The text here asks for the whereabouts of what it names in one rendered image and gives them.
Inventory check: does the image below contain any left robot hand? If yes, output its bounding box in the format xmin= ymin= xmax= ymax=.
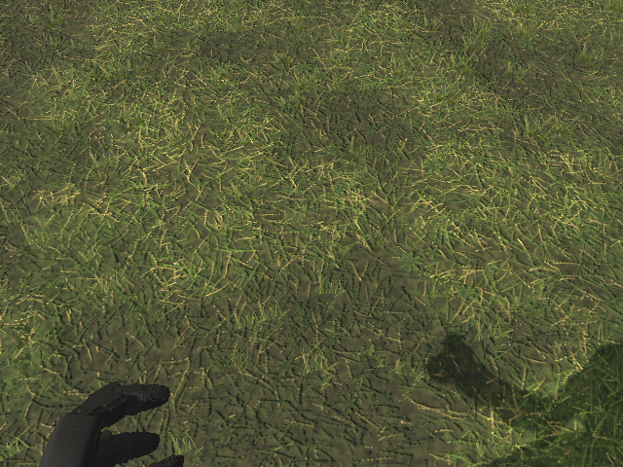
xmin=34 ymin=381 xmax=184 ymax=467

